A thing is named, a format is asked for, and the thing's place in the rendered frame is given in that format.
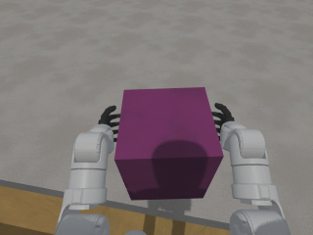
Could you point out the right robot upper arm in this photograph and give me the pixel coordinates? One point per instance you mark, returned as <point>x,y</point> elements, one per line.
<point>257,222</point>

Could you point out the right robot hand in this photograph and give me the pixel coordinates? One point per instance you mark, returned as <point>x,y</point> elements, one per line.
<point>225,117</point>

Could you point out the left robot upper arm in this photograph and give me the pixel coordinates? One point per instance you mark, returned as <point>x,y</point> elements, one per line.
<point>84,224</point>

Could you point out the left robot hand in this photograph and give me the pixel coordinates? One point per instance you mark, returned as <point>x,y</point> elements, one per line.
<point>106,119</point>

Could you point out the carton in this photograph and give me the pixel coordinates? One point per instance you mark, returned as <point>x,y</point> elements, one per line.
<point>167,144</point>

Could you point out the robot right forearm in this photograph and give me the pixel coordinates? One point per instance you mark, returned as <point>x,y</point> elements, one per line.
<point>252,183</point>

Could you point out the robot left forearm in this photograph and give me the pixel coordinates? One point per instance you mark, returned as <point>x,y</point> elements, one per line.
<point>87,179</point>

